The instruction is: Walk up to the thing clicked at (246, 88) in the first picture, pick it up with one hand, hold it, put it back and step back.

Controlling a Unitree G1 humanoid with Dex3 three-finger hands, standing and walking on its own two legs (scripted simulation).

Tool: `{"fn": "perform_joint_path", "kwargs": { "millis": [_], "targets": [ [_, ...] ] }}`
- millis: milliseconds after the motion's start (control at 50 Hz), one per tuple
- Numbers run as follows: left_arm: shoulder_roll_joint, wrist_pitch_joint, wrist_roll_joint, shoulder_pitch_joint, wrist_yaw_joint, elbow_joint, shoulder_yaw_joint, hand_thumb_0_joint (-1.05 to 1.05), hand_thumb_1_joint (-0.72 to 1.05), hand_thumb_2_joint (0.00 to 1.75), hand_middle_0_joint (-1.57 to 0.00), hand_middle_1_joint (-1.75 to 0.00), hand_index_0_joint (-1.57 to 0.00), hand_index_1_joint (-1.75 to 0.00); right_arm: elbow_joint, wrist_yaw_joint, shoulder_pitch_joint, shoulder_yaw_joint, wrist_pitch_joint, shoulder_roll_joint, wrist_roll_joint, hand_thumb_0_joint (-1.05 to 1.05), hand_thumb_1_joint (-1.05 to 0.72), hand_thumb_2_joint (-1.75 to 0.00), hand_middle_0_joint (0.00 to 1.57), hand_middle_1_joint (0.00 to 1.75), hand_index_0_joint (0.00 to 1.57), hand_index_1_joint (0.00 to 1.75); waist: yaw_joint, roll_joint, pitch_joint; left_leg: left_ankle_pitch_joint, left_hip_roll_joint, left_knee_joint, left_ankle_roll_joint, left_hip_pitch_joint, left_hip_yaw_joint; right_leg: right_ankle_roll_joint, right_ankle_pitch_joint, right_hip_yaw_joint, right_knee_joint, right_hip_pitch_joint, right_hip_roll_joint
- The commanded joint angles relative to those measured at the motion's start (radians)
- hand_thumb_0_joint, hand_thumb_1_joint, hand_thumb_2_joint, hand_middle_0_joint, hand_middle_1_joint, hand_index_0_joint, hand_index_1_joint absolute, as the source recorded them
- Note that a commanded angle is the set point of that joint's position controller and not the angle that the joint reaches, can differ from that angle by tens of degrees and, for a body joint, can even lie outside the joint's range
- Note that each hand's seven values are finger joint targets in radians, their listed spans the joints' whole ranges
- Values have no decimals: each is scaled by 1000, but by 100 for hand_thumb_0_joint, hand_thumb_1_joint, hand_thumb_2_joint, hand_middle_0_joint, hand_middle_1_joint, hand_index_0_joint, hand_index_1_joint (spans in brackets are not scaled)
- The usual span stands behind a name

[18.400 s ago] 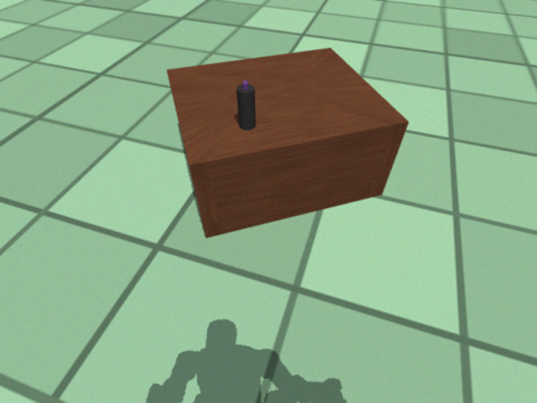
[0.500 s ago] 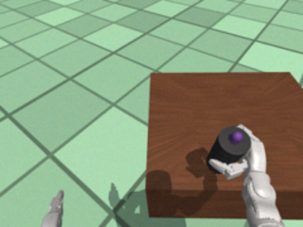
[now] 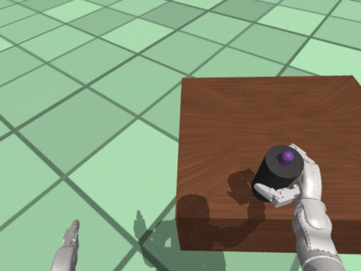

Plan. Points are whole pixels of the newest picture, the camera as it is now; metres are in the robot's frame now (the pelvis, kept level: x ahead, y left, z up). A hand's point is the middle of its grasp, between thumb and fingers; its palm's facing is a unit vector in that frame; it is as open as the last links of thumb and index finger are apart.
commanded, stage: crouch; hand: right
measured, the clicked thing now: (275, 174) +0.34 -0.17 +0.04
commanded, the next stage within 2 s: lower in 1.12 s
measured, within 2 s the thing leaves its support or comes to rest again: neither
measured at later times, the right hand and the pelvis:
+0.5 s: hand (266, 161) +0.45 -0.20 -0.07, palm faces +0.17 +0.98 +0.02, open 10.0 cm; pelvis +0.00 -0.01 -0.06, yaw +2 degrees
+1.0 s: hand (262, 158) +0.48 -0.21 -0.11, palm faces +0.19 +0.98 +0.01, open 10.0 cm; pelvis -0.01 +0.00 -0.09, yaw +2 degrees
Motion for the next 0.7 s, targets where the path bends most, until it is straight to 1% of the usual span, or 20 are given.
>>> {"fn": "perform_joint_path", "kwargs": {
  "millis": [0,40,100,140,180,220,240,260,300,320,340,360,400,440,480,520,540,560,600,680],
  "targets": [
    [136,-66,8,-22,1,-192,63,0,-52,3,-5,-5,-6,-4,-164,15,-443,-76,-135,-164,15,0,-3,-125,118,137,124,137,44,10,-260,113,-16,-74,3,-38,-29,-16,44,39,-65,81,11],
    [88,-74,16,-16,-11,-200,15,0,-52,3,-5,-5,-6,-4,-152,21,-510,-88,-167,-190,10,0,-2,-126,118,138,124,138,35,-59,-312,105,-15,-27,7,-77,-33,-10,36,39,-26,57,14],
    [121,-91,25,-23,-11,-288,32,0,-53,4,-5,-6,-6,-5,-141,27,-597,-125,-212,-255,1,0,-4,-125,117,136,123,136,44,-121,-455,131,-22,27,12,-102,-36,-3,64,42,29,70,14],
    [198,-91,31,0,-2,-340,100,0,-53,4,-5,-6,-6,-5,-58,23,-594,-178,-220,-312,-6,0,-7,-126,119,137,125,137,63,-95,-518,174,-27,45,7,-90,-38,-7,108,46,70,56,14],
    [191,-83,39,41,-8,-327,88,0,-53,4,-5,-6,-6,-5,-36,23,-642,-182,-229,-315,-5,0,-10,-129,123,140,128,140,66,-132,-502,157,-30,59,8,-115,-39,-5,91,45,90,7,16],
    [203,-85,41,63,-10,-356,103,0,-53,4,-5,-6,-6,-5,-58,22,-725,-201,-249,-354,-9,0,-11,-131,125,143,130,143,77,-154,-563,167,-34,80,10,-143,-33,-3,120,54,115,31,10],
    [191,-90,42,53,-11,-383,96,0,-53,4,-5,-6,-6,-5,-33,26,-756,-172,-256,-326,-12,0,-14,-132,126,143,131,143,95,-147,-548,163,-39,89,12,-160,-27,-3,115,54,125,18,7],
    [200,-88,42,55,-11,-379,96,0,-53,5,-5,-6,-6,-5,44,26,-731,-192,-252,-334,-13,0,-11,-133,126,145,132,145,97,-130,-531,154,-40,100,13,-182,-22,-4,110,58,136,-12,5],
    [136,-84,49,62,-25,-374,21,0,-53,4,-5,-6,-6,-5,167,40,-678,-170,-256,-268,-20,0,-8,-133,125,144,131,144,96,-102,-487,159,-46,131,15,-227,-7,-3,133,67,161,-72,1],
    [162,-85,50,34,-24,-414,45,0,-54,5,-5,-6,-6,-5,120,38,-737,-206,-271,-350,-28,0,-9,-131,124,142,129,142,85,-143,-536,161,-44,143,17,-218,-11,-1,137,67,171,-74,2],
    [164,-83,55,30,-24,-444,42,0,-53,4,-5,-6,-6,-5,138,39,-769,-222,-276,-380,-43,0,-9,-132,124,143,129,143,95,-149,-575,174,-46,158,18,-230,-8,-1,163,71,183,-49,-3],
    [191,-76,58,49,-23,-447,73,0,-52,4,-5,-6,-6,-5,139,40,-791,-222,-278,-395,-48,0,-12,-131,124,142,130,142,102,-176,-585,172,-49,170,21,-246,-4,3,175,73,186,-31,-5],
    [181,-65,68,104,-33,-420,58,0,-53,4,-5,-6,-6,-5,220,52,-774,-210,-279,-351,-46,0,-14,-132,125,143,130,143,129,-187,-546,171,-54,194,25,-298,8,7,205,83,206,-54,-10],
    [225,-61,66,94,-35,-495,93,0,-53,4,-5,-6,-6,-5,188,50,-793,-266,-288,-437,-53,0,-16,-130,124,141,129,141,122,-228,-644,199,-55,213,26,-291,10,7,274,88,226,-10,-13],
    [251,-45,74,120,-39,-507,120,0,-52,3,-5,-6,-6,-5,231,53,-786,-260,-283,-417,-58,0,-18,-131,125,142,130,142,143,-220,-618,190,-62,220,28,-315,23,12,301,95,232,-8,-21],
    [222,-35,72,154,-52,-481,105,0,-52,3,-5,-6,-6,-5,266,52,-788,-259,-282,-400,-56,0,-16,-132,126,143,131,143,149,-231,-567,185,-63,231,27,-339,25,11,289,94,245,-53,-19],
    [212,-39,71,126,-55,-525,89,0,-52,3,-5,-6,-6,-5,221,51,-821,-265,-289,-406,-57,0,-15,-130,125,142,130,142,152,-233,-617,190,-64,239,28,-342,29,10,304,102,254,-42,-23],
    [233,-38,71,112,-53,-549,114,0,-52,4,-5,-6,-6,-5,219,46,-830,-285,-291,-445,-63,0,-17,-129,125,141,129,141,154,-238,-643,187,-65,244,29,-347,29,11,303,102,260,-32,-25],
    [217,-30,76,127,-60,-540,97,0,-52,4,-5,-6,-6,-5,244,47,-844,-258,-296,-407,-68,0,-12,-130,124,141,129,141,173,-241,-599,171,-67,254,31,-376,33,13,283,106,267,-57,-27],
    [219,-23,82,96,-63,-559,93,0,-53,4,-5,-5,-6,-5,263,48,-869,-285,-312,-464,-86,0,-14,-125,122,137,126,137,166,-279,-616,146,-68,277,36,-415,35,18,279,116,282,-70,-31]
  ]
}}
